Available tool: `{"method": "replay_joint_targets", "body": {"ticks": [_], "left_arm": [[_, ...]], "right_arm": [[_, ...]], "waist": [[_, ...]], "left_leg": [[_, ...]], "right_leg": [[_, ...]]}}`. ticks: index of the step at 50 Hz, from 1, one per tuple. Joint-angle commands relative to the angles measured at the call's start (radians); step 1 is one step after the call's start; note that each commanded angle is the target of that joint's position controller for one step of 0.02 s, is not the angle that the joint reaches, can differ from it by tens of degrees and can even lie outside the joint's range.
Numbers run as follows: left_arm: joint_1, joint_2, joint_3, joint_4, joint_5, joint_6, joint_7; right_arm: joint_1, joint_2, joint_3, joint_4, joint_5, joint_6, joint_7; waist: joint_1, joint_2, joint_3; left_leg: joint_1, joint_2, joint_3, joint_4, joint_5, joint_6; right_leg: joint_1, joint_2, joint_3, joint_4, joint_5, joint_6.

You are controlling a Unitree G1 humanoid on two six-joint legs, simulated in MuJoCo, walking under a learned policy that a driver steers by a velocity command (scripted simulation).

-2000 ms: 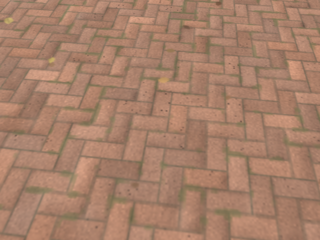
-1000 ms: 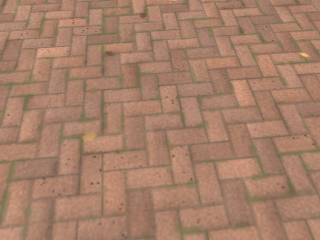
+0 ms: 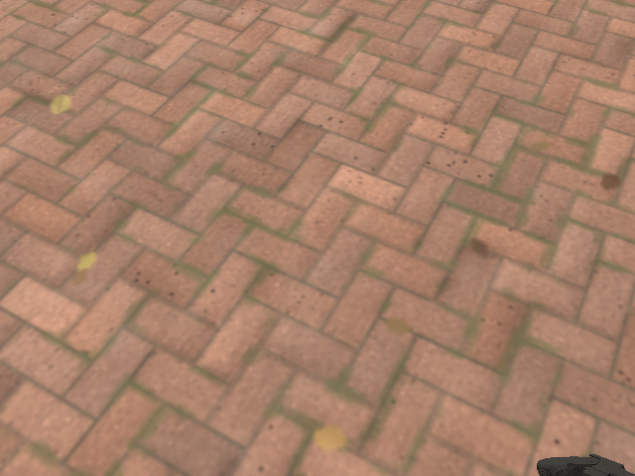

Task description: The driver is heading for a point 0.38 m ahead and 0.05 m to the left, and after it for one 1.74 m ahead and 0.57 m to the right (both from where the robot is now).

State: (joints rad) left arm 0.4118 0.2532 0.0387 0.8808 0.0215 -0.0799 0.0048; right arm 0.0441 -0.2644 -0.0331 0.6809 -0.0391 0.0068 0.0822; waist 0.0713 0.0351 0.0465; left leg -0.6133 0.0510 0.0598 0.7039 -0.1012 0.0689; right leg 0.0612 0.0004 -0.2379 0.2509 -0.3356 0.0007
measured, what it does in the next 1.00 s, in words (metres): walks ahead: left foot, then right foot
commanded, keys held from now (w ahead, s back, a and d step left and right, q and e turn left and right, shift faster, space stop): w+q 0.10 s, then q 0.16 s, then e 0.74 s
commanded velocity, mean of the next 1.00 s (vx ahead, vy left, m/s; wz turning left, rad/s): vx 0.17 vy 0.00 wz -0.02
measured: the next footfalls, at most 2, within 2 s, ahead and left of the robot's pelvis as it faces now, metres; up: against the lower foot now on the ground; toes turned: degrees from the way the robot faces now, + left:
left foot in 0.08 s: +0.20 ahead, +0.09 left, +0.00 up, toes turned +7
right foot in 0.60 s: +0.35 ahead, -0.04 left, +0.00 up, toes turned +7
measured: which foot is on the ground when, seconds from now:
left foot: up 0.00-0.06, down 0.08-0.60, up 0.62-1.00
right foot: down 0.00-0.10, up 0.12-0.58, down 0.60-1.00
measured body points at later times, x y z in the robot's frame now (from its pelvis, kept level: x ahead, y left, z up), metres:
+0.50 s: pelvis +0.21 +0.04 +0.01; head +0.24 +0.06 +0.45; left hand +0.27 +0.30 -0.13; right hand +0.32 -0.21 -0.12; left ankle +0.16 +0.08 -0.74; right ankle +0.34 -0.07 -0.70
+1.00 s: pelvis +0.26 +0.04 +0.00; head +0.29 +0.04 +0.45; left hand +0.36 +0.32 -0.12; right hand +0.37 -0.23 -0.11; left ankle +0.28 +0.18 -0.71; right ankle +0.31 -0.04 -0.74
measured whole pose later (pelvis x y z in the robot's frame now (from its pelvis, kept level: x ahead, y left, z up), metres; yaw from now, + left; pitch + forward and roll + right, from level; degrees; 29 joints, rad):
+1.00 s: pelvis +0.26 +0.04 +0.00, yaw -6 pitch +1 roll +1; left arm 0.24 0.29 0.08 0.78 0.02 0.06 0.00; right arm 0.16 -0.27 -0.03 0.77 -0.01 0.04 -0.04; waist 0.04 -0.01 0.05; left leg -0.38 -0.04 -0.08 0.74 -0.41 -0.03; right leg -0.32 0.13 0.18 0.45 -0.13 -0.06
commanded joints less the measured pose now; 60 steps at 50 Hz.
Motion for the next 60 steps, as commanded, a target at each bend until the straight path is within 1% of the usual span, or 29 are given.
{"method": "replay_joint_targets", "body": {"ticks": [1, 3, 4, 5, 6, 7, 8, 10, 12, 15, 20, 25, 29, 30, 31, 32, 33, 34, 36, 40, 47, 50, 52, 53, 54, 55, 56, 57, 60], "left_arm": [[0.009, 0.183, 0.040, -0.035, 0.003, 0.005, 0.013], [0.012, 0.211, 0.045, -0.031, 0.001, 0.023, 0.018], [0.000, 0.205, 0.042, -0.048, 0.002, 0.027, 0.018], [0.037, 0.095, 0.016, -0.114, -0.005, 0.022, 0.002], [-0.043, 0.138, 0.027, -0.167, 0.001, 0.016, -0.004], [-0.143, 0.155, 0.031, -0.185, 0.000, 0.015, -0.002], [-0.134, 0.128, 0.019, -0.180, -0.014, 0.007, 0.001], [-0.080, 0.120, 0.019, -0.154, 0.010, 0.031, 0.007], [-0.052, 0.113, 0.021, -0.146, 0.024, 0.067, 0.002], [-0.053, 0.085, 0.015, -0.140, 0.012, 0.083, -0.001], [-0.161, 0.064, 0.004, -0.141, 0.003, 0.084, -0.006], [-0.201, 0.079, 0.004, -0.134, -0.003, 0.080, -0.003], [-0.122, 0.092, 0.015, -0.119, 0.003, 0.066, -0.002], [-0.065, 0.115, 0.022, -0.109, 0.005, 0.056, 0.001], [0.001, 0.210, 0.045, -0.112, 0.009, 0.049, 0.007], [0.006, 0.239, 0.058, -0.102, -0.018, 0.062, 0.004], [0.004, 0.199, 0.052, -0.100, -0.038, 0.068, -0.003], [-0.064, 0.175, 0.051, -0.115, -0.029, 0.078, -0.001], [-0.159, 0.133, 0.042, -0.140, -0.021, 0.098, 0.006], [-0.134, 0.163, 0.059, -0.136, -0.014, 0.104, 0.003], [-0.143, 0.194, 0.081, -0.151, 0.001, 0.125, -0.003], [-0.178, 0.198, 0.086, -0.158, 0.001, 0.131, -0.011], [-0.222, 0.192, 0.086, -0.165, -0.009, 0.136, -0.012], [-0.228, 0.171, 0.080, -0.171, -0.018, 0.134, -0.009], [-0.169, 0.102, 0.064, -0.176, -0.022, 0.130, -0.007], [-0.178, 0.127, 0.073, -0.181, -0.013, 0.126, 0.003], [-0.187, 0.191, 0.088, -0.170, 0.014, 0.125, 0.003], [-0.163, 0.188, 0.091, -0.149, 0.013, 0.127, -0.006], [-0.152, 0.168, 0.082, -0.132, 0.016, 0.138, -0.044]], "right_arm": [[-0.054, -0.062, -0.014, -0.084, -0.008, -0.013, -0.006], [0.121, -0.095, -0.034, -0.036, -0.015, -0.022, -0.021], [0.298, -0.138, -0.058, 0.022, -0.024, -0.029, -0.036], [0.351, -0.256, -0.089, 0.023, -0.022, -0.028, -0.054], [0.356, -0.301, -0.101, -0.011, 0.016, -0.019, -0.062], [0.334, -0.275, -0.097, 0.011, 0.028, -0.015, -0.072], [0.288, -0.221, -0.083, 0.019, 0.033, -0.020, -0.080], [0.202, -0.149, -0.061, 0.015, 0.041, -0.029, -0.084], [0.187, -0.136, -0.055, 0.010, 0.040, -0.040, -0.077], [0.217, -0.150, -0.057, 0.028, 0.032, -0.045, -0.076], [0.271, -0.091, -0.025, 0.081, 0.026, -0.049, -0.088], [0.276, -0.108, -0.019, 0.118, 0.010, -0.044, -0.106], [0.251, -0.143, -0.034, 0.126, 0.030, -0.021, -0.128], [0.245, -0.154, -0.039, 0.118, 0.033, -0.022, -0.133], [0.243, -0.135, -0.035, 0.076, 0.027, -0.028, -0.135], [0.265, -0.069, -0.024, 0.061, 0.029, -0.011, -0.125], [0.264, -0.073, -0.018, 0.080, 0.003, 0.007, -0.122], [0.219, -0.080, -0.022, 0.079, 0.008, 0.014, -0.119], [0.173, -0.101, -0.030, 0.065, 0.010, 0.022, -0.116], [0.178, -0.070, -0.020, 0.061, 0.017, 0.035, -0.110], [0.110, -0.083, -0.015, 0.026, 0.029, 0.028, -0.122], [0.150, -0.089, -0.014, 0.026, 0.038, 0.012, -0.127], [0.226, -0.085, -0.014, 0.042, 0.039, -0.002, -0.135], [0.256, -0.113, -0.021, 0.048, 0.032, -0.011, -0.143], [0.236, -0.199, -0.037, 0.031, 0.016, -0.012, -0.151], [0.138, -0.267, -0.050, -0.003, 0.007, -0.006, -0.144], [0.145, -0.209, -0.040, -0.002, 0.002, -0.004, -0.137], [0.125, -0.147, -0.023, -0.006, 0.008, -0.007, -0.131], [0.130, -0.129, -0.019, -0.012, 0.009, -0.014, -0.128]], "waist": [[-0.038, -0.132, 0.006], [-0.117, -0.127, -0.106], [-0.197, -0.070, -0.206], [-0.169, 0.143, -0.325], [-0.189, 0.153, -0.391], [-0.188, 0.027, -0.251], [-0.140, 0.000, -0.140], [-0.048, -0.031, -0.066], [-0.023, -0.012, -0.102], [-0.022, -0.005, -0.130], [-0.074, 0.039, -0.098], [-0.097, 0.043, -0.059], [-0.057, 0.015, -0.054], [-0.025, -0.033, -0.096], [-0.022, -0.165, -0.153], [-0.043, -0.306, -0.199], [-0.051, -0.159, -0.192], [-0.060, -0.111, -0.097], [-0.086, -0.086, -0.032], [-0.073, -0.119, -0.101], [-0.034, -0.167, -0.098], [-0.049, -0.182, -0.103], [-0.095, -0.175, -0.099], [-0.108, -0.135, -0.091], [-0.065, 0.063, -0.098], [-0.059, 0.200, -0.029], [-0.051, 0.092, -0.025], [-0.030, 0.050, -0.040], [-0.050, 0.134, -0.024]], "left_leg": [[0.088, -0.066, 0.074, -0.072, -0.112, 0.053], [0.308, -0.146, 0.086, -0.138, -0.168, 0.105], [0.562, -0.127, 0.014, -0.193, -0.157, 0.145], [0.889, 0.177, -0.431, -0.227, -0.285, 0.247], [0.956, 0.328, -0.856, -0.383, -0.060, 0.346], [0.877, 0.288, -0.647, -0.368, 0.197, 0.320], [0.727, 0.256, -0.497, -0.347, 0.464, 0.293], [0.525, 0.137, -0.328, -0.353, 0.637, 0.217], [0.462, 0.095, -0.281, -0.358, 0.729, 0.199], [0.453, 0.079, -0.227, -0.369, 0.788, 0.182], [0.505, 0.073, -0.161, -0.402, 0.727, 0.098], [0.568, 0.126, -0.131, -0.356, 0.727, 0.099], [0.618, 0.136, -0.137, -0.153, 0.750, 0.093], [0.560, 0.090, -0.105, -0.028, 0.643, 0.057], [0.395, -0.026, -0.039, 0.219, 0.234, 0.009], [0.176, -0.200, -0.023, 0.416, -0.531, -0.031], [0.165, -0.134, -0.119, 0.494, -0.544, -0.042], [0.127, -0.114, -0.125, 0.517, -0.477, -0.056], [0.114, -0.075, -0.120, 0.427, -0.372, -0.081], [0.141, -0.088, -0.095, 0.294, -0.322, -0.117], [0.193, -0.099, -0.112, 0.090, -0.310, -0.110], [0.280, -0.121, -0.116, -0.035, -0.319, -0.085], [0.411, -0.131, -0.110, -0.244, -0.232, -0.061], [0.497, -0.077, -0.156, -0.385, -0.199, -0.043], [0.557, 0.157, -0.390, -0.507, -0.309, 0.012], [0.440, 0.325, -0.593, -0.552, -0.229, 0.115], [0.387, 0.325, -0.522, -0.499, -0.060, 0.157], [0.392, 0.260, -0.430, -0.490, -0.104, 0.137], [0.498, 0.155, -0.301, -0.530, -0.322, 0.086]], "right_leg": [[0.012, -0.270, 0.041, 0.079, 0.859, -0.101], [-0.003, -0.264, 0.007, 0.374, 1.029, -0.089], [-0.153, -0.242, -0.009, 0.628, 0.854, -0.061], [-0.542, -0.139, -0.006, 0.973, 0.152, -0.008], [-0.756, 0.019, 0.166, 1.182, -0.236, 0.028], [-0.833, -0.049, 0.258, 1.184, -0.132, 0.022], [-0.789, -0.080, 0.248, 1.114, -0.056, 0.022], [-0.660, -0.112, 0.258, 0.981, -0.047, 0.034], [-0.589, -0.097, 0.247, 0.933, -0.029, 0.051], [-0.591, -0.079, 0.227, 0.850, 0.058, 0.055], [-0.571, -0.078, 0.222, 0.616, 0.214, 0.017], [-0.498, -0.021, 0.222, 0.462, 0.148, -0.028], [-0.408, 0.021, 0.208, 0.264, 0.087, -0.086], [-0.285, -0.020, 0.284, 0.189, 0.349, -0.116], [-0.136, -0.215, 0.537, 0.193, 0.834, -0.199], [-0.055, -0.385, 0.767, 0.162, 1.149, -0.388], [-0.105, -0.366, 0.744, 0.130, 0.952, -0.390], [-0.193, -0.305, 0.671, 0.101, 0.780, -0.361], [-0.279, -0.200, 0.581, 0.054, 0.550, -0.280], [-0.250, -0.135, 0.556, 0.058, 0.462, -0.242], [-0.278, -0.122, 0.683, 0.047, 0.200, -0.219], [-0.293, -0.115, 0.739, 0.067, 0.248, -0.195], [-0.347, -0.081, 0.747, 0.101, 0.219, -0.145], [-0.416, -0.032, 0.718, 0.142, 0.104, -0.092], [-0.507, 0.075, 0.578, 0.332, -0.121, -0.032], [-0.631, 0.207, 0.364, 0.542, -0.220, -0.005], [-0.583, 0.114, 0.375, 0.716, -0.203, 0.003], [-0.572, 0.100, 0.370, 0.779, -0.136, -0.003], [-0.678, 0.067, 0.327, 0.877, -0.021, 0.012]]}}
